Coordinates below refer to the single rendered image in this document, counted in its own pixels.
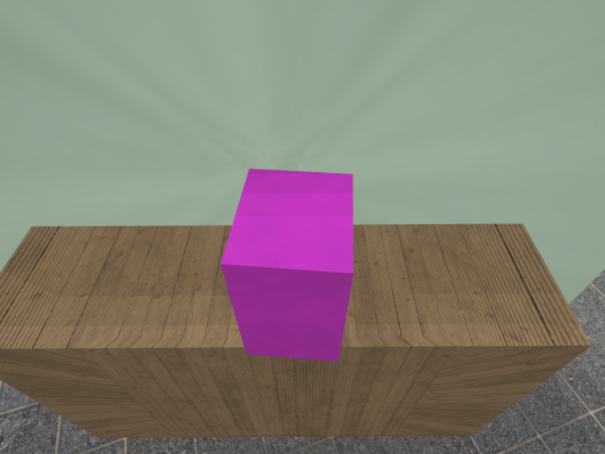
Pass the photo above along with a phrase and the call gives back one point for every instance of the carton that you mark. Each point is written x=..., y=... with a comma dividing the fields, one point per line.
x=289, y=262

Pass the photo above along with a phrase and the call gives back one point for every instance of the pedestal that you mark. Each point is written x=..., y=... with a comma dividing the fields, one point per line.
x=129, y=332

